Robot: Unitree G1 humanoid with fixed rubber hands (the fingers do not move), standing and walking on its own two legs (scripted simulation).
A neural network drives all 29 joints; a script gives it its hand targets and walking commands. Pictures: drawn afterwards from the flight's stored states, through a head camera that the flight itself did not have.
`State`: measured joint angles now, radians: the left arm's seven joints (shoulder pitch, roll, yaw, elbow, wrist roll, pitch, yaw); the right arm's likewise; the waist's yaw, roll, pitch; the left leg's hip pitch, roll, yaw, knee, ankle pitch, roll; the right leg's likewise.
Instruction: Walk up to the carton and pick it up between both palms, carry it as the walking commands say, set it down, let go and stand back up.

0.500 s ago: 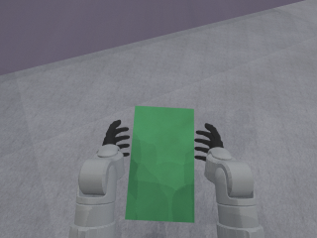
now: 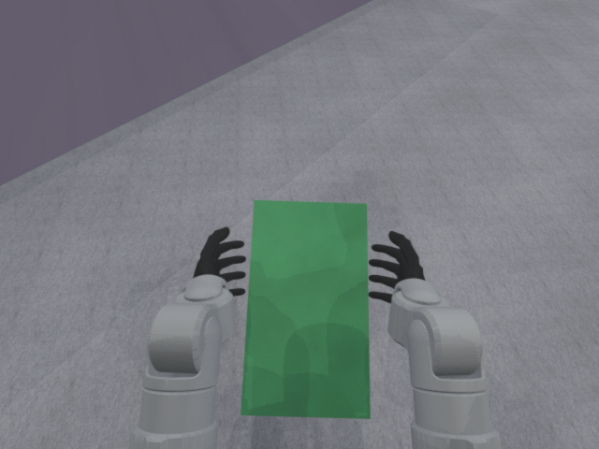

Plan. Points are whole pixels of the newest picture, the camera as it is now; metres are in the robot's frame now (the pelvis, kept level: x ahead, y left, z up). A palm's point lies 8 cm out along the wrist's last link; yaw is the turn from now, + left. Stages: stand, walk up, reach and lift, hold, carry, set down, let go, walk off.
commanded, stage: carry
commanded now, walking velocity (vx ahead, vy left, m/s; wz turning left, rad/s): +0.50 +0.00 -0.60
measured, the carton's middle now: (306, 304) +0.33 +0.00 -0.03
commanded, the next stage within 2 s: none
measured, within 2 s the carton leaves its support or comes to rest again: neither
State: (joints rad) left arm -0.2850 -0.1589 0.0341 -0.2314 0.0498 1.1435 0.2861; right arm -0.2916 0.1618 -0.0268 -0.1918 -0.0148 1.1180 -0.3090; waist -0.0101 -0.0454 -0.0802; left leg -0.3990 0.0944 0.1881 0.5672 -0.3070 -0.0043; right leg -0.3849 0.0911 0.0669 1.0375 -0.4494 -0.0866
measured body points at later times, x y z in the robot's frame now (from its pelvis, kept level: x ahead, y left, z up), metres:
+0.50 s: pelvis +0.34 -0.04 +0.00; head +0.38 -0.04 +0.45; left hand +0.67 +0.00 +0.07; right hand +0.61 -0.24 +0.07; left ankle +0.40 +0.07 -0.72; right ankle +0.20 -0.12 -0.73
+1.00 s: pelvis +0.62 -0.16 +0.01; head +0.67 -0.17 +0.46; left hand +0.97 -0.17 +0.07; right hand +0.87 -0.40 +0.07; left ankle +0.58 -0.04 -0.68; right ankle +0.56 -0.21 -0.73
